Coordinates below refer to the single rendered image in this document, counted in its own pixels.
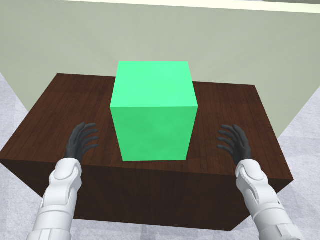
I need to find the robot right hand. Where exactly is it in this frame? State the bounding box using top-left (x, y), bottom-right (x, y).
top-left (216, 124), bottom-right (253, 166)

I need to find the robot left hand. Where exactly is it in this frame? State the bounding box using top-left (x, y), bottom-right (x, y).
top-left (64, 122), bottom-right (99, 164)

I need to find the robot right forearm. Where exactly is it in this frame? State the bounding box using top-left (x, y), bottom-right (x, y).
top-left (235, 159), bottom-right (306, 240)

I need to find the robot left forearm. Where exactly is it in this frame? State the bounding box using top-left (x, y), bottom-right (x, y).
top-left (26, 158), bottom-right (82, 240)

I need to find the pedestal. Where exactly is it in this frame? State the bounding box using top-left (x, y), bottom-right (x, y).
top-left (0, 73), bottom-right (294, 231)

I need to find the carton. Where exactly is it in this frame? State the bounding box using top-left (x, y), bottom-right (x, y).
top-left (110, 61), bottom-right (198, 161)

